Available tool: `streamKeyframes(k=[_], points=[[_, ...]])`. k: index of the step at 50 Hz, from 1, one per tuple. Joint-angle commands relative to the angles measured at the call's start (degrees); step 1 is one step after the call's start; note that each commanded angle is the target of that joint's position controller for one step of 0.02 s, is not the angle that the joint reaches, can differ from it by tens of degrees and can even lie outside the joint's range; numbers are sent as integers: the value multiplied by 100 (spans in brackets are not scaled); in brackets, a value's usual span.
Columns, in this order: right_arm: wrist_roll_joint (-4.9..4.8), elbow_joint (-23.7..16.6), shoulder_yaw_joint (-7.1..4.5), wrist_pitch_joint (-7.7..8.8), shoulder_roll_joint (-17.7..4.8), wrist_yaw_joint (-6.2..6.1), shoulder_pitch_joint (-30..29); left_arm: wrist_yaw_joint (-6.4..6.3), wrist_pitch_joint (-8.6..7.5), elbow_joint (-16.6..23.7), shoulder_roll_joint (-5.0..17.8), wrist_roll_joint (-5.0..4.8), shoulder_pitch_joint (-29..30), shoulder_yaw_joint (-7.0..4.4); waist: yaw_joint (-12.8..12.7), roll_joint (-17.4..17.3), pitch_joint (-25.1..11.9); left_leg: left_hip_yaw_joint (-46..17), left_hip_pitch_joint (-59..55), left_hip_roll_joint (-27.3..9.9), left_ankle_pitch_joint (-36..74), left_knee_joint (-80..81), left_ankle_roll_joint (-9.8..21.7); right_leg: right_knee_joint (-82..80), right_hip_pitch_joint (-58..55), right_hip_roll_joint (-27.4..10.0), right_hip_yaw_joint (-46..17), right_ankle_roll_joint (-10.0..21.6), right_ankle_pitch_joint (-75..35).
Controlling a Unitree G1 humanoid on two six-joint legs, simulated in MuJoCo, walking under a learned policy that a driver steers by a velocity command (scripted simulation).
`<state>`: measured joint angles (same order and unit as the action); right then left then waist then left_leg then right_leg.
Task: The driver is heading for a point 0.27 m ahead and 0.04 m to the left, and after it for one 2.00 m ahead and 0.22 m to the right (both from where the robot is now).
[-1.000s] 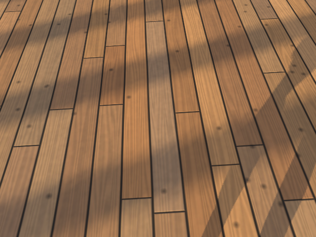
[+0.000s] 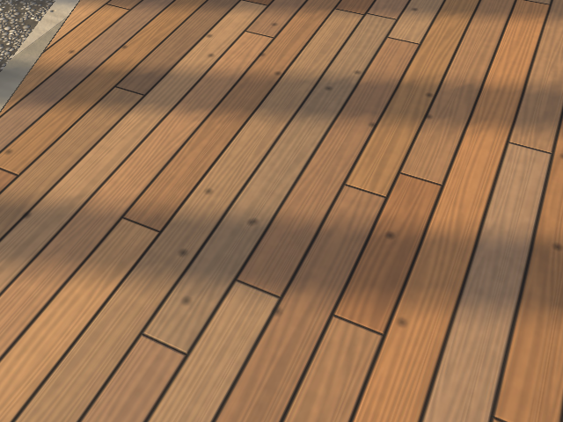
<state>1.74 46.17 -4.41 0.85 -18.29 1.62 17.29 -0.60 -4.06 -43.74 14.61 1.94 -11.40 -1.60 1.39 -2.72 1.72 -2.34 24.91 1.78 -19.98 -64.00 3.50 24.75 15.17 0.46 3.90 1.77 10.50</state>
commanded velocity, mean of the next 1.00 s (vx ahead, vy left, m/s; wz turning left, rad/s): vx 0.50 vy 0.00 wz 0.07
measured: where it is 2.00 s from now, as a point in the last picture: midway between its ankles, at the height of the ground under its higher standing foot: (281, 241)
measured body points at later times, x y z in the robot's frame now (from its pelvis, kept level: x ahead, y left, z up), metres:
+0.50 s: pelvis +0.25 +0.08 -0.01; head +0.28 +0.10 +0.44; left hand +0.22 +0.34 -0.15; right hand +0.45 -0.14 -0.11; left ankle +0.27 +0.14 -0.74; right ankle +0.20 -0.09 -0.64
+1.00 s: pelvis +0.52 +0.10 -0.02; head +0.55 +0.10 +0.43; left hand +0.65 +0.36 -0.14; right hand +0.55 -0.16 -0.16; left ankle +0.34 +0.18 -0.64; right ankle +0.59 +0.06 -0.74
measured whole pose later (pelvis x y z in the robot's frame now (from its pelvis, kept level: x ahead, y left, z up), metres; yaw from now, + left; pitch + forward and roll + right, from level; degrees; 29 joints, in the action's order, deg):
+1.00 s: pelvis +0.52 +0.10 -0.02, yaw +0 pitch +0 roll +0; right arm 1.3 52.2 -1.4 3.6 -13.2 -0.7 19.3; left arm 1.5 -1.3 -46.4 14.9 1.1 -9.3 -3.3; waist 0.4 -0.3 3.1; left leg 5.3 11.7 -0.3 -23.8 -66.8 2.0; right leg 34.6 22.9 6.0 5.7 9.1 12.7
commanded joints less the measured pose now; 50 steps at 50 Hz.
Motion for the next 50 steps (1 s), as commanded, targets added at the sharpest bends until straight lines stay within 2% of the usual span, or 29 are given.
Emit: streamKeyframes(k=[1, 4, 7, 10, 13, 15, 16, 17, 18, 19, 20, 21, 22, 23, 24, 25, 27, 29, 32, 37, 40, 42, 44, 45, 46, 47, 48, 49, 50], points=[[38, -399, -21, -73, -202, 120, 36, 29, -179, 76, 630, -79, -486, -182, -108, 879, -167, -160, 1072, -425, 400, -160, -99, -1406, -932, -1550, -1261, 661, -943], [41, -615, 18, -101, -141, 189, -512, 50, -210, -41, 663, -96, -632, -221, -154, 793, -41, -94, 1542, -532, 879, 160, -201, -1587, -1080, -1572, -719, 742, -1279], [18, -799, 90, -84, -29, 247, -1048, 63, -191, -153, 665, -80, -740, -237, -237, 783, 103, 112, 1526, -560, 1491, 1023, -234, -1631, -1109, -1427, -136, 671, -1491], [19, -990, 165, -54, 58, 322, -1596, 47, -177, -247, 779, -85, -874, -275, -358, 794, 233, 437, 1132, -556, 1804, 2010, -117, -1616, -1131, -1444, 266, 565, -1562], [59, -1128, 167, -60, -2, 334, -1890, 9, -101, -382, 914, -80, -1114, -318, -432, 780, 313, 736, 912, -439, 1367, 2565, 99, -1360, -1551, -1592, 503, 470, -2069], [98, -1137, 132, -65, -70, 287, -1790, -22, -17, -458, 1057, -69, -1194, -344, -343, 839, 174, 959, 501, -149, 776, 2807, 317, -700, -1858, -1636, 742, 390, -3595], [117, -1062, 90, -53, -137, 248, -1477, -37, 34, -487, 1152, -67, -1222, -361, -192, 871, -63, 1047, 72, 80, 488, 2913, 452, -28, -1960, -1637, 853, 363, -4482], [141, -858, 19, -5, -237, 193, -779, -45, 90, -480, 1205, -85, -1202, -362, 123, 776, -480, 1072, -769, 336, 472, 3199, 615, 1035, -1801, -1580, 981, 314, -4784], [214, -513, -91, 47, -444, 109, 241, -39, 102, -431, 1070, -81, -1261, -298, 539, 408, -1079, 560, -2343, 160, 552, 3529, 831, 2435, -856, -1449, 1034, 176, -3768], [212, -506, -217, 71, -1027, 4, 542, 71, 77, -87, 316, -136, -1531, -94, 388, -910, -1819, -2101, -4292, -1754, -131, 3810, 1372, 4351, 1378, -846, 1001, -104, 481], [-12, -580, -249, 19, -1199, -65, 801, 88, 74, 24, 656, -96, -1261, -179, 560, -785, -2275, -4150, -4498, -2560, 558, 4741, 1763, 5419, 2263, -113, 110, -206, 2107], [-58, -447, -216, 5, -1038, -133, 550, 79, 89, 91, 812, -119, -658, -229, 531, -95, -1398, -2868, -3997, -2304, 1358, 4643, 1540, 5511, 2703, -469, -333, -117, 1456], [-55, -397, -120, 61, -703, -167, 250, 96, 30, 57, 633, -199, -590, -154, 317, -13, -764, -2016, -3097, -2056, 2210, 4667, 1350, 5120, 2483, -615, -385, -60, 1038], [-35, -340, -34, 128, -450, -165, 8, 120, 48, -98, 567, -183, -745, -147, 37, 175, -458, -1375, -2465, -1736, 2610, 4804, 1029, 4597, 2072, -776, -468, -30, 858], [-62, -304, 31, 191, -292, -162, -170, 144, 143, -233, 556, -93, -990, -154, -184, 68, -299, -933, -1987, -1528, 2828, 4959, 847, 4319, 1674, -804, -516, -48, 781], [-62, -287, 69, 257, -194, -150, -252, 177, 241, -385, 528, -52, -1218, -161, -274, -28, -313, -637, -1734, -1420, 2823, 5112, 729, 4197, 1367, -759, -568, -62, 677], [-77, -161, 63, 374, -231, -139, -141, 246, 328, -458, 469, -75, -1233, -196, -329, -52, -229, -333, -1687, -1334, 2926, 5342, 650, 4074, 1437, -622, -621, -61, 406], [-74, -50, 52, 428, -259, -144, -8, 278, 358, -422, 401, -95, -886, -214, -256, -84, -4, -30, -1781, -1288, 2741, 5562, 525, 3838, 1870, -587, -686, -62, -36], [-81, 93, 81, 461, -172, -163, 213, 283, 355, -311, 374, -85, -331, -229, -110, -71, 242, 279, -2068, -1270, 2654, 5741, 411, 3318, 2444, -522, -724, -76, -609], [-80, 324, 130, 494, -119, -247, 448, 351, 298, -82, 190, -27, 463, -124, 62, -46, 441, 852, -2530, -1307, 3364, 5730, 339, 2007, 2475, -422, -219, -7, -1184], [-61, 545, 143, 451, -158, -319, 765, 402, 276, 132, 115, -12, 887, -58, 175, -29, 514, 1108, -3052, -1434, 4294, 5432, 283, 1368, 2384, -291, 182, 198, -964], [-41, 603, 130, 419, -301, -364, 728, 391, 281, 152, 170, -18, 746, -74, 33, -144, 321, 1302, -3292, -1490, 5882, 4863, 186, 1140, 1891, 6, 449, 428, -505], [-17, 616, 88, 359, -506, -420, 601, 337, 292, 19, 313, -6, 142, -141, -276, -343, -74, 1436, -3419, -1567, 7376, 3804, 144, 1129, 1166, 369, 624, 715, 130], [3, 583, 64, 312, -592, -423, 517, 306, 265, -127, 459, 8, -424, -217, -531, -350, -404, 1449, -3227, -1597, 7328, 2878, 181, 971, 495, 502, 543, 888, 357], [-26, 502, 54, 289, -647, -396, 346, 256, 215, -364, 665, 65, -1258, -334, -986, -132, -819, 1519, -2546, -1474, 6284, 1524, 148, 409, -706, 478, 217, 1127, 238], [-26, 293, 124, 336, -354, -346, 362, 159, 222, -457, 1238, 82, -1809, -515, -1109, 671, -1322, 1575, -1220, -1025, 3062, -393, 35, 249, -1989, -825, -1454, 1548, 469], [-114, -82, 159, 390, -40, -215, 410, 150, 284, -344, 1641, -37, -1428, -620, -624, 1761, -1658, 726, 1207, 328, -1106, -2183, -230, -547, -3308, -2013, -4713, 2552, 119], [-8, -139, 152, 458, -302, -185, -158, 145, 319, -343, 1437, -199, -1243, -602, -787, 579, -1145, -146, 1843, -178, -552, -2136, -144, -805, -2955, -1882, -4139, 2366, 149], [-88, -244, 168, 539, -284, -152, -322, 110, 321, -321, 1167, -196, -947, -528, -592, 332, -541, -114, 1798, -417, -28, -1689, -148, -945, -2178, -1767, -3470, 2140, -143]])
Velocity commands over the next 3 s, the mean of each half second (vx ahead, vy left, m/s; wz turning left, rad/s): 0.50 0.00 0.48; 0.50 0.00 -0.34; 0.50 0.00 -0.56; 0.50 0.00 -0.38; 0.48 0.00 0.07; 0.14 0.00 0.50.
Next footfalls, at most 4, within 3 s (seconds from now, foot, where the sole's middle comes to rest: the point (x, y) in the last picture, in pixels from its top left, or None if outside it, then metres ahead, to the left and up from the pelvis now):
0.36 left None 0.31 0.15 -0.78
0.92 right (280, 363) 0.63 0.05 -0.78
1.42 left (232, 256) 0.96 0.19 -0.78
1.94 right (335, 214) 1.10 -0.12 -0.78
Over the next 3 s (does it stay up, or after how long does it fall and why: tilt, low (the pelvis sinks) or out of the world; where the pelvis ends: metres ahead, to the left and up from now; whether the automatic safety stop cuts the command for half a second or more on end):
stays up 1.39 -0.17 0.00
